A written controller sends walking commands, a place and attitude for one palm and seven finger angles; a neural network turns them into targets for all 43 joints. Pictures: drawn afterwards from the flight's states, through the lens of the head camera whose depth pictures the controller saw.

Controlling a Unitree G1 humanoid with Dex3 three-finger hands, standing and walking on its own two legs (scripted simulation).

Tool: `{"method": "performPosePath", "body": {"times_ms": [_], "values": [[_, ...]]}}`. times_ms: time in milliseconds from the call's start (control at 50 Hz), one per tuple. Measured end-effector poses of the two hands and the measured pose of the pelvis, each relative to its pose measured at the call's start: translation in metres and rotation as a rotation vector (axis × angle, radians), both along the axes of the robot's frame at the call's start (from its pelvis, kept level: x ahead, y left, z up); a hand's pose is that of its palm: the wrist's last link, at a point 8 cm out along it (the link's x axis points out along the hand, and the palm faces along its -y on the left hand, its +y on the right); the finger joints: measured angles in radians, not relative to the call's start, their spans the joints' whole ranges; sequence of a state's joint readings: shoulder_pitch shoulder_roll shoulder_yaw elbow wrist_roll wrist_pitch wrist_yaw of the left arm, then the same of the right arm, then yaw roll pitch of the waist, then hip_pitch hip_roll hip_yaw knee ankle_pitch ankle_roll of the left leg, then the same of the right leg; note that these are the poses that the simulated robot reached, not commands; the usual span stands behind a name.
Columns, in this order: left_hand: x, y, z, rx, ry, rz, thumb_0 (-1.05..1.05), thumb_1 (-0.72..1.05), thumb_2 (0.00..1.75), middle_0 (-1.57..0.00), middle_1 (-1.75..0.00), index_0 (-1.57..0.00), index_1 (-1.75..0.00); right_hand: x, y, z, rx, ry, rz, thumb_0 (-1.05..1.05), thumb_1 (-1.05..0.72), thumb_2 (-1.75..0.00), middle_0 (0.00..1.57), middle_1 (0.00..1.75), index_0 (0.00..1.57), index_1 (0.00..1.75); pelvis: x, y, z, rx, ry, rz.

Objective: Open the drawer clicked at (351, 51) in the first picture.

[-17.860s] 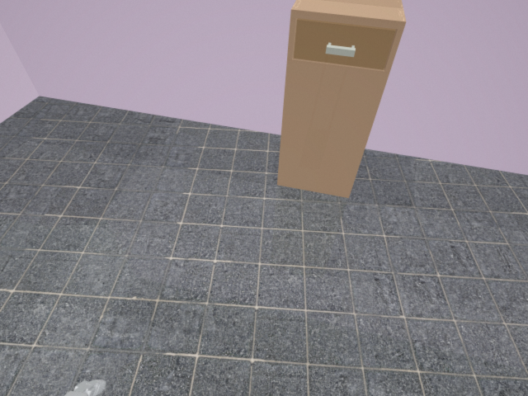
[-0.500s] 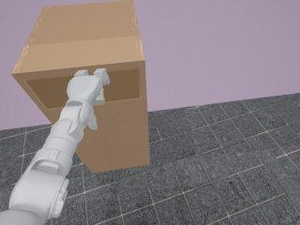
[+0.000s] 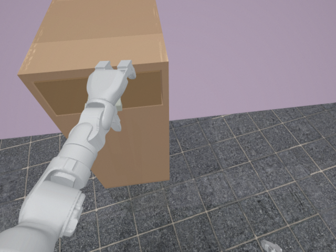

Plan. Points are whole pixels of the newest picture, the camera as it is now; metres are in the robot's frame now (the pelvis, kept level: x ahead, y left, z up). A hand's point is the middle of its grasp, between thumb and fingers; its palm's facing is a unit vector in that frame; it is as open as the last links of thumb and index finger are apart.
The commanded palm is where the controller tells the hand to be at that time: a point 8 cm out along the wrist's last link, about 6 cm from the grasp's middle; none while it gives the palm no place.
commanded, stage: lift the fingers back up to retry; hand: left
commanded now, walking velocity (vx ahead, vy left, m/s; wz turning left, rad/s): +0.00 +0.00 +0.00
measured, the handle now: (104, 101) +0.53 +0.18 +0.02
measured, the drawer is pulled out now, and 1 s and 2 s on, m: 0.00 0.00 0.00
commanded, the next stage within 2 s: re-aim the fingers above the handle in 0.68 s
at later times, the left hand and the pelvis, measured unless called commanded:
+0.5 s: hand (99, 104) +0.46 +0.17 +0.08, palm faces +0.04 -0.07 -1.00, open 13.9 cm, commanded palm +0.44 +0.18 +0.14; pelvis +0.00 -0.01 +0.00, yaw +1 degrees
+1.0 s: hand (95, 104) +0.47 +0.18 +0.07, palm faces +0.01 -0.05 -1.00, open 13.9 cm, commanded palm +0.45 +0.19 +0.14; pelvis +0.01 -0.01 +0.00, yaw +0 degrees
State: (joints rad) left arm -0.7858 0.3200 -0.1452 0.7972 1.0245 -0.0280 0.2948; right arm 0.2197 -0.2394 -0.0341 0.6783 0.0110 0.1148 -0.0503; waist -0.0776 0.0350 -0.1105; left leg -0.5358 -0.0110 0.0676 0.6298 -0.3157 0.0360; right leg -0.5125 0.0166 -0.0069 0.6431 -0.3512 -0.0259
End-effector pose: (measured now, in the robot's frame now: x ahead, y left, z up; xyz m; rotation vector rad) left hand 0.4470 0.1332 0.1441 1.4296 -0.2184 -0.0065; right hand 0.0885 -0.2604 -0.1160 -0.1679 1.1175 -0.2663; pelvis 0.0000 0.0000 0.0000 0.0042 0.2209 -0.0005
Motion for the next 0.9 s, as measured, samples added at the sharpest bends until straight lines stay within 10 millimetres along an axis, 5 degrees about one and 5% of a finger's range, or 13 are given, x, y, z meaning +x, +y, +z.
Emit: {"method": "performPosePath", "body": {"times_ms": [80, 180, 240, 380, 480, 680, 900], "values": [[0.007, 0.017, 0.007, 0.097, -0.034, 0.155, 0.0, -0.49, 0.3, -0.37, -1.24, -0.31, -1.2, -0.015, 0.011, -0.01, 0.059, 0.052, -0.005, 0.0, -0.9, -0.9, 0.2, 0.3, 0.2, 0.29, -0.002, 0.0, 0.001, 0.001, 0.012, -0.016], [0.004, 0.047, -0.009, 0.121, 0.164, 0.413, 0.0, -0.49, 0.3, -0.37, -1.24, -0.31, -1.2, -0.034, 0.018, -0.015, 0.11, 0.111, -0.037, 0.0, -0.9, -0.9, 0.21, 0.3, 0.2, 0.29, -0.003, -0.003, 0.005, 0.004, 0.0, -0.016], [0.001, 0.06, -0.011, 0.086, 0.26, 0.425, 0.0, -0.49, 0.3, -0.35, -1.23, -0.31, -1.2, -0.043, 0.012, -0.011, 0.084, 0.118, -0.056, 0.0, -0.9, -0.9, 0.21, 0.3, 0.2, 0.29, -0.002, -0.006, 0.008, 0.003, -0.014, -0.004], [-0.009, 0.042, -0.003, 0.098, 0.206, 0.139, -0.01, -0.49, 0.3, -0.33, -1.21, -0.31, -1.2, -0.051, -0.015, 0.001, -0.021, 0.119, -0.042, 0.0, -0.9, -0.9, 0.21, 0.3, 0.2, 0.29, -0.001, -0.008, 0.007, -0.003, -0.03, 0.02], [-0.01, 0.037, -0.008, 0.065, 0.118, 0.126, -0.01, -0.49, 0.3, -0.32, -1.2, -0.31, -1.2, -0.048, -0.025, 0.003, -0.036, 0.099, -0.032, 0.0, -0.9, -0.9, 0.2, 0.3, 0.2, 0.29, -0.004, -0.008, 0.004, -0.002, -0.016, 0.015], [0.0, 0.061, -0.008, 0.11, 0.153, 0.333, -0.01, -0.49, 0.3, -0.32, -1.2, -0.31, -1.2, -0.041, -0.011, -0.004, 0.029, 0.089, -0.036, 0.0, -0.9, -0.9, 0.2, 0.3, 0.2, 0.29, -0.003, -0.009, 0.005, -0.003, 0.0, 0.013], [0.003, 0.041, -0.011, 0.071, 0.189, 0.172, -0.01, -0.49, 0.3, -0.32, -1.2, -0.31, -1.2, -0.035, -0.004, -0.003, 0.029, 0.079, -0.034, 0.0, -0.9, -0.9, 0.21, 0.3, 0.2, 0.29, 0.005, -0.006, 0.005, -0.003, -0.007, 0.006]]}}
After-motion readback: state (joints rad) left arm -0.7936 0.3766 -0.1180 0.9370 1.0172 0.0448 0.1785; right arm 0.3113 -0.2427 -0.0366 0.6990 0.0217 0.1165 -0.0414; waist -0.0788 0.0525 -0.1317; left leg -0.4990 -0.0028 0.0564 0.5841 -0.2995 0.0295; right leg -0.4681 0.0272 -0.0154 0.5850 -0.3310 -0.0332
